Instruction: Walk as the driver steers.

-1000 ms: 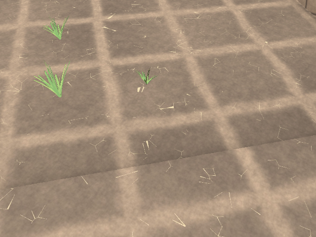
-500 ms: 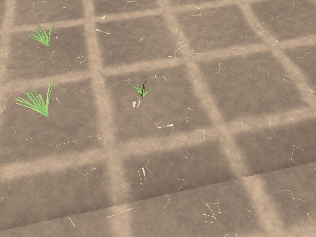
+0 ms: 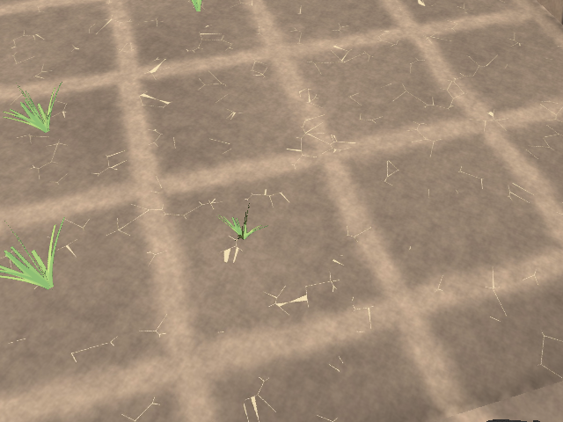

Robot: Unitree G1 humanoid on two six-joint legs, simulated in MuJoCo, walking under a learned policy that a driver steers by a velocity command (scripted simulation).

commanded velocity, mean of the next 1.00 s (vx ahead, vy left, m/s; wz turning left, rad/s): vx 0.20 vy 0.00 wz -0.57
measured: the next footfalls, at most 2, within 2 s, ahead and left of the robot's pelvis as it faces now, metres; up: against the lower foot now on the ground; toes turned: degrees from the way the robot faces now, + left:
right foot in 0.42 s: +0.33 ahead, -0.15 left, +0.00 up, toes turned -18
left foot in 0.94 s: +0.40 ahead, +0.09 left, -0.06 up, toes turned -44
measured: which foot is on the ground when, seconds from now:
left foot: down 0.00-0.42, up 0.44-0.92, down 0.94-1.00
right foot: up 0.00-0.40, down 0.42-1.00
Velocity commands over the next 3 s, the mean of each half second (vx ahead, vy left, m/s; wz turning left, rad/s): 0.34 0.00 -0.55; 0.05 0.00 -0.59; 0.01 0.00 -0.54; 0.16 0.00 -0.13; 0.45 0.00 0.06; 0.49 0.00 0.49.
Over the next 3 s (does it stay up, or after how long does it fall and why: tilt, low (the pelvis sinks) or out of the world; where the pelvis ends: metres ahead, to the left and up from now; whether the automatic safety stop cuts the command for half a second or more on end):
stays up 0.59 -0.39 -0.07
